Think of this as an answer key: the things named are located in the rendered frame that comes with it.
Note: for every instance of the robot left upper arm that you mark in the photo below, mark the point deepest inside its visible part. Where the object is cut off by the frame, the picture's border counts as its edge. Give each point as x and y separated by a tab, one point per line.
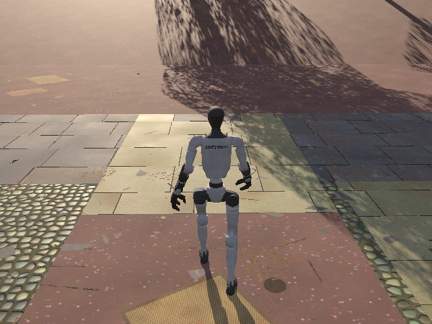
191	153

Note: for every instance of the left robot hand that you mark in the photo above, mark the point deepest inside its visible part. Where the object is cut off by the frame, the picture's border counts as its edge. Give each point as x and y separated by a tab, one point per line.
174	200

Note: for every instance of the robot left forearm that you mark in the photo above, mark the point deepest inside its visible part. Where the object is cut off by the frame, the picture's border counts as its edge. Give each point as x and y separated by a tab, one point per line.
181	181

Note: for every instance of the robot right forearm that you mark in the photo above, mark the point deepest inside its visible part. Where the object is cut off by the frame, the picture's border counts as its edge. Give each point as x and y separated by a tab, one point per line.
246	174

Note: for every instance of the left robot thigh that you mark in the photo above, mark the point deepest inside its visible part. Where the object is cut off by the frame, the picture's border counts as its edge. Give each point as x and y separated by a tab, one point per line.
200	201

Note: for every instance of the robot right upper arm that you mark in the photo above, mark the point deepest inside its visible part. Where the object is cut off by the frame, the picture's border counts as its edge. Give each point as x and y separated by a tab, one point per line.
240	152

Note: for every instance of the right robot hand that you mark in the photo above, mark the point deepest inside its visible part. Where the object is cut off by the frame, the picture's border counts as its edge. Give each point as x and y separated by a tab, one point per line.
248	184

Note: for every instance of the robot right shin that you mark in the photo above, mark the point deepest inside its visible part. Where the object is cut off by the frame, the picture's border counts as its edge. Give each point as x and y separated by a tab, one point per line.
231	258

